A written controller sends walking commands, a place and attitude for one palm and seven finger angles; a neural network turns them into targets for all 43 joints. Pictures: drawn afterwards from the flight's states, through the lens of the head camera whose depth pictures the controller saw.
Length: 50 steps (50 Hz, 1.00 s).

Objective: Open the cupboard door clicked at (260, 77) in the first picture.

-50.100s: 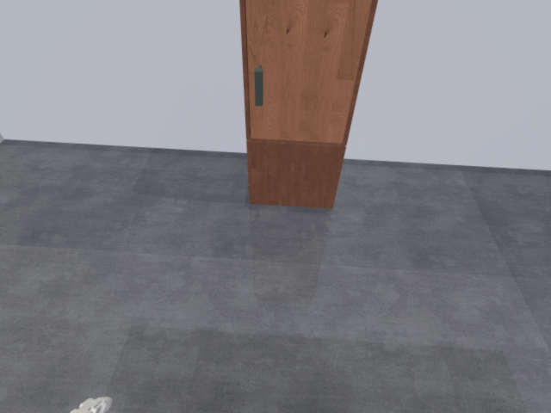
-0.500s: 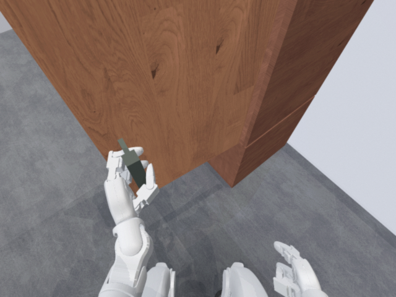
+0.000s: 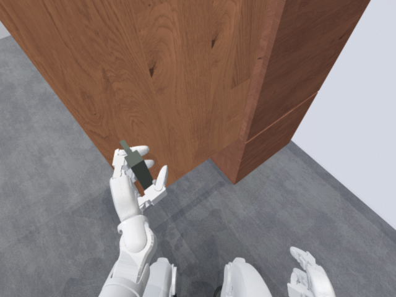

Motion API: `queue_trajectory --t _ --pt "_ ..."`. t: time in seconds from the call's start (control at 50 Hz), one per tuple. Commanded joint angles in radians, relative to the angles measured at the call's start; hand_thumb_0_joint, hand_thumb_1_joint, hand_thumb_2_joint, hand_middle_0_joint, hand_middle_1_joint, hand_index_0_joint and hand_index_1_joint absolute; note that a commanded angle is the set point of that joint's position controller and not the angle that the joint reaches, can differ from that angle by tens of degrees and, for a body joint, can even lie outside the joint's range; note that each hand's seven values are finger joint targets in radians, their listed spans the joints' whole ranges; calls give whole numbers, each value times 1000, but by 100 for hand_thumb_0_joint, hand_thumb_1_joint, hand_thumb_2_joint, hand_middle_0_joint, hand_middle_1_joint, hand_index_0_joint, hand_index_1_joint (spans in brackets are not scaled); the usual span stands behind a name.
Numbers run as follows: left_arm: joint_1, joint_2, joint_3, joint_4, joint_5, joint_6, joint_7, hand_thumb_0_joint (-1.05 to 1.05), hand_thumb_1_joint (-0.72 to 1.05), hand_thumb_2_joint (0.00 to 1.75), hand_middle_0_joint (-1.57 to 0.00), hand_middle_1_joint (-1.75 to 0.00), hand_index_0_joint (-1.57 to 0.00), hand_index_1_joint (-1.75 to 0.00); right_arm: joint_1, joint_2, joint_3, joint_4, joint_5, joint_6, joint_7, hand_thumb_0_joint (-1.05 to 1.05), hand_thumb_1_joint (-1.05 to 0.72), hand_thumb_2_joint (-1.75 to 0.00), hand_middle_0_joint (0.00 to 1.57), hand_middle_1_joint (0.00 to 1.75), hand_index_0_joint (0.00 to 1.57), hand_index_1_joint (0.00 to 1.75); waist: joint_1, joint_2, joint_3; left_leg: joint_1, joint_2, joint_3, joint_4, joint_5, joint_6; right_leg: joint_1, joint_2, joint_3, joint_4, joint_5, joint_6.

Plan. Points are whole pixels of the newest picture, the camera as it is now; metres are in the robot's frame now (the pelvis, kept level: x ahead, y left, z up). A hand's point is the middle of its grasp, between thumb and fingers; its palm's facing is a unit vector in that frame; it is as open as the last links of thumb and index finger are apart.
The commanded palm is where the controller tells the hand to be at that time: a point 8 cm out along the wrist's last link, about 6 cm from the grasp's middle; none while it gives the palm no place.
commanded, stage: open thumb and fingers to let go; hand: left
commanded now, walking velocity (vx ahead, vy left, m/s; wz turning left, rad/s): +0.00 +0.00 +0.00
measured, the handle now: (136, 166) +0.37 +0.14 +0.02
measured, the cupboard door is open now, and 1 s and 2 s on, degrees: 89 92 92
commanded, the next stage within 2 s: slide the hand sideways off the handle in 0.54 s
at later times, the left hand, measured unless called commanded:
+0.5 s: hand (154, 186) +0.33 +0.10 +0.02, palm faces +0.31 -0.95 +0.00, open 14.7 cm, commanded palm +0.28 +0.14 +0.01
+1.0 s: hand (148, 204) +0.29 +0.10 +0.02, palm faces -0.15 -0.99 +0.05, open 16.1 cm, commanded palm +0.27 +0.16 +0.01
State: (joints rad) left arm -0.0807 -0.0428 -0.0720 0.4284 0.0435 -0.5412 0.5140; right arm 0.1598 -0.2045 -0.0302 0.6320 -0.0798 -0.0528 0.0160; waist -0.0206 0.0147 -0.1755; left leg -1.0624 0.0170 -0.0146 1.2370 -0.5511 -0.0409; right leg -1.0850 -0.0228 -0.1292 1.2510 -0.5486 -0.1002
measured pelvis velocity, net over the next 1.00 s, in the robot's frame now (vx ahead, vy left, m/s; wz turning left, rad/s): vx -0.01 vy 0.06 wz -0.03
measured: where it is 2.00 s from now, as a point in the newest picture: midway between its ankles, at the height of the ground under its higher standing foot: outside the picture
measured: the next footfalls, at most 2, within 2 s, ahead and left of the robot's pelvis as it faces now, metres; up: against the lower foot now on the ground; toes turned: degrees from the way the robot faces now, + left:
none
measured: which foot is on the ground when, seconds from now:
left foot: down 0.00-1.00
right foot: down 0.00-1.00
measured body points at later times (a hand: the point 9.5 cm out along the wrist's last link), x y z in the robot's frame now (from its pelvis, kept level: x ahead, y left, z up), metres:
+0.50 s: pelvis +0.00 +0.03 +0.00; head +0.09 +0.03 +0.44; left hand +0.30 +0.15 +0.02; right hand +0.15 -0.19 -0.12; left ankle +0.02 +0.15 -0.63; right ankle +0.03 -0.06 -0.63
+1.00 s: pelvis -0.01 +0.06 +0.00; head +0.08 +0.05 +0.44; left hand +0.29 +0.16 +0.02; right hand +0.15 -0.18 -0.10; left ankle +0.02 +0.15 -0.63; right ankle +0.03 -0.06 -0.63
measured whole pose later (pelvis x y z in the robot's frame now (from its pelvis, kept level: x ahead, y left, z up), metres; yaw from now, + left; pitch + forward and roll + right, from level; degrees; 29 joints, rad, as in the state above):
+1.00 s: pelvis -0.01 +0.06 +0.00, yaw -2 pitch +20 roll -2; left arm 0.01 0.05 -0.19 0.30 -0.07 -0.46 0.06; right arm 0.21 -0.23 0.00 0.51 -0.01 -0.04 0.02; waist -0.01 0.03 -0.17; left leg -1.06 -0.01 0.03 1.28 -0.56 0.05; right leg -1.07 -0.04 -0.09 1.24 -0.52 -0.02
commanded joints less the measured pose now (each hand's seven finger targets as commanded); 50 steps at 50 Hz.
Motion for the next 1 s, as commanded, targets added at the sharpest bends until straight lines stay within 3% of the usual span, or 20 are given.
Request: queue_trajectory --t 0.0,0.1,0.14,0.22,0.4,0.5,0.62,0.64,0.66,0.68,0.7,0.72,0.76,0.8,0.84,0.86,0.88,0.9,0.94,0.98 --pt "-173 -11 -20 -176 14 -44 -11 0 -15 45 -32 -124 -32 -124 9 -85 -24 -128 9 -41 -9 0 -90 -90 20 30 20 30 -32 -131 -335 41 -46 9 -89 173 47 418 -41 237 -282 301 103" --pt "-179 -6 -6 -166 40 -62 19 0 -50 30 -30 -120 -30 -120 9 -84 -24 -125 0 -45 -3 0 -90 -90 20 30 20 30 -19 -96 -330 68 -45 8 -99 187 49 378 -23 199 -256 289 91" --pt "-171 -7 -5 -169 45 -69 26 0 -50 30 -30 -120 -30 -120 9 -83 -25 -129 -1 -47 1 0 -90 -90 20 30 20 30 -13 -102 -340 72 -46 9 -104 184 48 378 -20 189 -249 279 89" --pt "-187 -43 -42 -152 66 -70 42 0 -50 30 -27 -100 -27 -100 4 -85 -22 -130 -4 -46 8 0 -90 -90 20 30 20 30 -18 -52 -316 110 -45 9 -120 182 49 315 -3 145 -233 254 77" --pt "-202 -70 -70 -181 95 -59 75 0 -50 30 -19 -55 -19 -55 5 -87 -22 -140 -12 -46 9 0 -90 -90 20 30 20 30 -13 -47 -354 167 -39 -4 -138 219 47 278 14 96 -199 268 66" --pt "-235 -93 -81 -174 103 -47 97 0 -50 30 -15 -30 -15 -30 -4 -85 -16 -139 -14 -46 7 0 -90 -90 20 30 20 30 -19 -52 -333 169 -37 -16 -146 198 45 243 18 81 -194 223 65" --pt "-270 -124 -109 -175 105 -32 107 0 -50 30 -15 -30 -15 -30 -9 -88 -15 -135 -13 -47 8 0 -90 -90 20 30 20 30 -28 -46 -336 200 -31 -28 -153 208 39 207 22 63 -183 212 62" --pt "-225 -37 -323 -189 226 -54 -92 0 -50 30 -15 -30 -15 -30 45 -128 -18 -126 -10 -34 15 0 -90 -90 20 30 20 30 -109 -65 -319 215 -24 -28 -116 206 55 187 8 92 -180 259 63" --pt "-287 37 -234 -243 190 -86 -192 0 -50 30 -15 -30 -15 -30 53 -117 -23 -144 -1 -29 11 0 -90 -90 20 30 20 30 -79 -33 -354 203 -30 -32 -108 220 57 208 2 94 -162 288 52" --pt "-306 67 -225 -270 175 -102 -258 0 -50 30 -15 -30 -15 -30 54 -124 -26 -153 0 -24 6 0 -90 -90 20 30 20 30 -69 -12 -404 217 -34 -32 -101 244 60 223 3 102 -142 320 49" --pt "-301 76 -229 -294 156 -109 -313 0 -50 30 -15 -30 -15 -30 40 -122 -25 -163 8 -23 3 0 -90 -90 20 30 20 30 -58 19 -420 234 -34 -37 -102 228 57 211 2 103 -142 301 49" --pt "-291 66 -248 -277 132 -105 -375 0 -50 30 -15 -30 -15 -30 37 -123 -23 -169 20 -24 -1 0 -90 -90 20 30 20 30 -71 2 -382 235 -33 -43 -107 201 58 191 4 101 -151 268 50" --pt "-279 30 -272 -295 31 -81 -489 0 -50 30 -15 -30 -15 -30 30 -130 -16 -194 45 -33 -6 0 -90 -90 20 30 20 30 -76 20 -346 250 -32 -57 -127 161 59 172 8 94 -171 207 49" --pt "-227 -7 -242 -292 -88 -32 -532 0 -50 30 -15 -30 -15 -30 21 -133 -8 -215 71 -39 -11 0 -90 -90 20 30 20 30 -60 9 -303 259 -33 -68 -164 143 55 177 16 77 -189 169 50" --pt "-148 -2 -194 -309 -150 9 -534 0 -50 30 -15 -30 -15 -30 18 -142 -11 -234 84 -37 -15 0 -90 -90 20 30 20 30 -41 -39 -307 257 -30 -73 -179 151 53 193 19 65 -191 168 54" --pt "-108 -4 -184 -317 -158 23 -525 0 -50 30 -15 -30 -15 -30 18 -142 -11 -245 86 -36 -14 0 -90 -90 20 30 20 30 -33 -62 -305 247 -31 -73 -184 157 53 202 19 60 -187 168 55" --pt "-77 17 -165 -338 -150 27 -510 0 -50 30 -15 -30 -15 -30 10 -144 -10 -259 84 -38 -12 0 -90 -90 20 30 20 30 -13 -25 -315 249 -33 -75 -184 188 50 193 18 55 -167 178 50" --pt "-71 23 -165 -362 -134 26 -492 0 -50 30 -15 -30 -15 -30 15 -139 -10 -261 80 -35 -6 0 -90 -90 20 30 20 30 -10 -11 -320 255 -31 -73 -179 207 46 176 15 53 -151 188 52" --pt "-51 42 -150 -352 -99 16 -460 0 -50 30 -15 -30 -15 -30 22 -137 -12 -260 71 -30 2 0 -90 -90 20 30 20 30 -17 -54 -276 213 -32 -69 -164 186 47 161 14 56 -146 172 54" --pt "10 118 -88 -359 -61 -6 -432 0 -50 30 -15 -30 -15 -30 18 -142 -14 -271 63 -27 7 0 -90 -90 20 30 20 30 9 -68 -275 170 -35 -63 -150 175 49 168 16 66 -130 155 48"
